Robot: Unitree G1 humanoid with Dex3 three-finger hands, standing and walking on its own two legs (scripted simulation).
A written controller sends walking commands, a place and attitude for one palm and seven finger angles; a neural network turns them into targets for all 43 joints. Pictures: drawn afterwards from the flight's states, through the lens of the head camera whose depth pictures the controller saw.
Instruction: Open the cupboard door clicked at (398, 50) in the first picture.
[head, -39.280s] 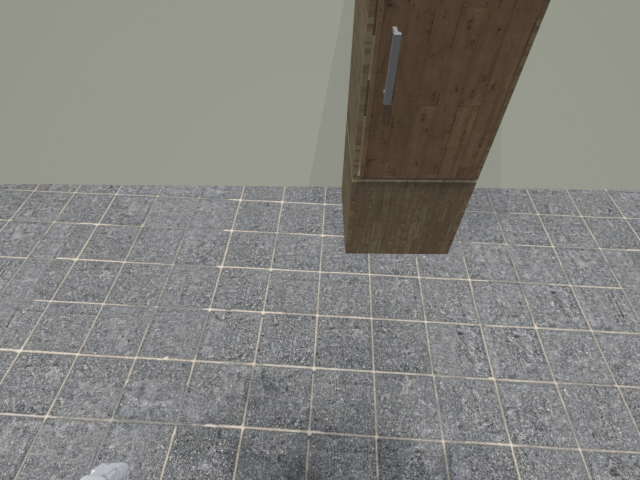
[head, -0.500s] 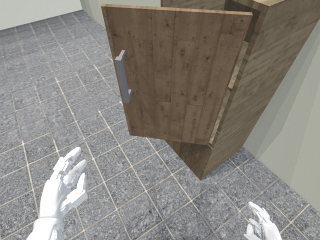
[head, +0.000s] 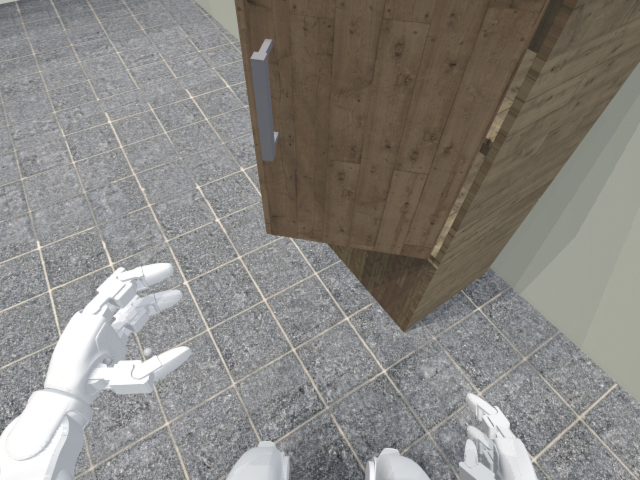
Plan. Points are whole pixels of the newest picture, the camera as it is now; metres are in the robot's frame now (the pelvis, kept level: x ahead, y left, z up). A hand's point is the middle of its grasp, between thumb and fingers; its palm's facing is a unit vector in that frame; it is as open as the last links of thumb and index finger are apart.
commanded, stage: raise the hand with hooked fingers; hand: left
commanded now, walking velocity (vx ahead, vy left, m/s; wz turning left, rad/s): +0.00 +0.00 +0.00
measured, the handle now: (267, 104) +0.62 +0.12 +0.10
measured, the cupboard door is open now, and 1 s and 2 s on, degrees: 45 45 45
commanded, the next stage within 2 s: move the hooked fingers beside the handle in 1.36 s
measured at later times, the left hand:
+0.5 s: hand (99, 307) +0.28 +0.25 +0.09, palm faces -0.08 -1.00 -0.05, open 13.4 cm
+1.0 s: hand (80, 255) +0.31 +0.27 +0.13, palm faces -0.09 -1.00 -0.03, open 14.0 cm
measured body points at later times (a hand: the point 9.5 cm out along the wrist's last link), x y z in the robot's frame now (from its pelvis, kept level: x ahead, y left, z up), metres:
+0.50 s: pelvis +0.02 +0.01 +0.02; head +0.06 +0.02 +0.47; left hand +0.27 +0.31 +0.10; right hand +0.20 -0.23 -0.04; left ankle +0.03 +0.10 -0.67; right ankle +0.04 -0.12 -0.67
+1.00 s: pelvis +0.02 +0.00 +0.04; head +0.06 +0.00 +0.49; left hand +0.31 +0.33 +0.13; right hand +0.17 -0.26 -0.04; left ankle +0.03 +0.10 -0.67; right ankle +0.04 -0.12 -0.67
